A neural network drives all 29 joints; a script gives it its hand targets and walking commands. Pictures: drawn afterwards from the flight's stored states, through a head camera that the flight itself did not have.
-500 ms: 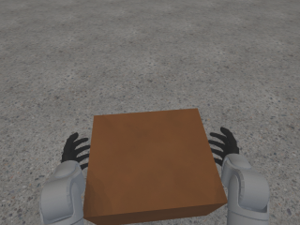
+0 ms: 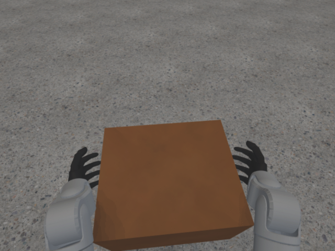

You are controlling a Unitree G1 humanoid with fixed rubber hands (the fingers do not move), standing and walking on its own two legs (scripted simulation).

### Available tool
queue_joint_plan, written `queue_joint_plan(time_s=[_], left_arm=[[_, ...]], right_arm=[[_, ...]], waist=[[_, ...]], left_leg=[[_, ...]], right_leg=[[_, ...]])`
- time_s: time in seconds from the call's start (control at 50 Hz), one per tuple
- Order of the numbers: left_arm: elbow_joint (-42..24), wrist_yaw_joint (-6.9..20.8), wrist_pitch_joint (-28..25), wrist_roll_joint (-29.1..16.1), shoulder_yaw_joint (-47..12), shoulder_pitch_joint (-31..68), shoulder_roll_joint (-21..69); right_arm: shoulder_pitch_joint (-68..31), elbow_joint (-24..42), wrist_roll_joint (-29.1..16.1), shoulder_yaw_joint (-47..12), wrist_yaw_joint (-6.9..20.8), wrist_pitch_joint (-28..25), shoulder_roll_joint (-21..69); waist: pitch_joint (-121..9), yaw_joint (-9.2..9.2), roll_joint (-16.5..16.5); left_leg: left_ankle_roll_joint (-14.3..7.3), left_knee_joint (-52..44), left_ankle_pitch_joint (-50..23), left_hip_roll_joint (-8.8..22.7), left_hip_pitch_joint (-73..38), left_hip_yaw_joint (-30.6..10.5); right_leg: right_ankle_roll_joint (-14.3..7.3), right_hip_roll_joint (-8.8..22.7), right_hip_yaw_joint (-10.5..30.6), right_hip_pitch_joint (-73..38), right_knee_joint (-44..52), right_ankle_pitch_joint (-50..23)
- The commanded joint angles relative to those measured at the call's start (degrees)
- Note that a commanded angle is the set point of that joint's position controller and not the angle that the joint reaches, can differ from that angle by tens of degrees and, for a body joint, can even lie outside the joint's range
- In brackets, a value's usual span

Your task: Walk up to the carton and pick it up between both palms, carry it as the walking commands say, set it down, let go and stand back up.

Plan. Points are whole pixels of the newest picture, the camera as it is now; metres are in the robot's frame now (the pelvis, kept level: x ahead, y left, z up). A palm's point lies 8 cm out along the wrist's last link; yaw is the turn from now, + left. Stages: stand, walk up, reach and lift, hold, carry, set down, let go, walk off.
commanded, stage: carry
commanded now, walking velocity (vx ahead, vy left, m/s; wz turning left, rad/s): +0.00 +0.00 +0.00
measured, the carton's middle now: (168, 184) +0.27 +0.01 +0.00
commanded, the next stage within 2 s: none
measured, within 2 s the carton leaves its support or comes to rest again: neither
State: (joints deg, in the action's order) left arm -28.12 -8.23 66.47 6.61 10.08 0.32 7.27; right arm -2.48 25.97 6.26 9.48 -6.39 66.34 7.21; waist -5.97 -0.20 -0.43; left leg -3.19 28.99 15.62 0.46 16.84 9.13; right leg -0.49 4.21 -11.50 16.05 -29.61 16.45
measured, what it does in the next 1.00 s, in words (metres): stands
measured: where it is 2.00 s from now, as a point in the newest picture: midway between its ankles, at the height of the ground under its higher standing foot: outside the picture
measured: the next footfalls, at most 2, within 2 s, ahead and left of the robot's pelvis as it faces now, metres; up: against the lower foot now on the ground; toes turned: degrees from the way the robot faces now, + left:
none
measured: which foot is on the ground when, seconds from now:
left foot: down 0.00-1.00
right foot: down 0.00-1.00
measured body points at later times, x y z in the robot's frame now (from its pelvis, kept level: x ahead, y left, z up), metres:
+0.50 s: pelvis +0.00 +0.01 +0.00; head -0.01 +0.02 +0.45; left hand +0.25 +0.20 +0.08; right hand +0.26 -0.17 +0.09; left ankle +0.00 +0.08 -0.74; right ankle -0.01 -0.11 -0.74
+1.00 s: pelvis +0.00 +0.01 +0.00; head -0.01 +0.02 +0.45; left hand +0.25 +0.20 +0.08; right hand +0.26 -0.17 +0.09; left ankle +0.00 +0.08 -0.74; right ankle -0.01 -0.11 -0.74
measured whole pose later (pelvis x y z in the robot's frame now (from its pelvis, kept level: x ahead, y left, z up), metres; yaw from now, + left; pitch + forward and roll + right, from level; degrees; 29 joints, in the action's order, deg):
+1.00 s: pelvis +0.00 +0.01 +0.00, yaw +0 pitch +4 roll -1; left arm -26.9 -8.4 65.4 6.5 10.4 0.3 7.3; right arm -2.9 24.2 5.7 9.8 -6.2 65.2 7.2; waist -6.7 0.3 -0.6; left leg -3.9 28.7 15.9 0.4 16.7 9.7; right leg 0.3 4.3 -10.8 15.6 -28.4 15.9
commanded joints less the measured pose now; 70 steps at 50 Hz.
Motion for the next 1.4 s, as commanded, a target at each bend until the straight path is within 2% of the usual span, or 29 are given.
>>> queue_joint_plan(time_s=[0.0,0.46,1.38], left_arm=[[-2.72,14.35,1.16,-22.51,-45.23,25.36,44.39],[-1.85,13.98,0.59,-22.09,-44.58,25.71,44.3],[-0.59,13.43,-0.97,-20.92,-42.87,25.64,42.53]], right_arm=[[-22.04,1.57,-21.34,-43.14,12.12,1.11,45.33],[-22.57,0.89,-21.38,-42.49,12.24,0.51,45.02],[-22.22,-1.13,-20.44,-40.94,11.91,-1.06,43.64]], waist=[[-9.44,0.09,0.75],[-9.26,0.37,1.13],[-10.05,0.51,1.04]], left_leg=[[0.06,-4.29,-16.07,7.47,-3.19,-7.16],[-0.73,-5.11,-15.52,7.49,-3.28,-7.21],[-0.39,-4.71,-15.66,7.5,-3.48,-6.32]], right_leg=[[-0.27,5.46,5.61,-4.55,2.97,-10.27],[-0.24,4.9,5.22,-4.27,3.16,-9.28],[-0.59,4.3,5.42,-5.06,3.37,-11.95]])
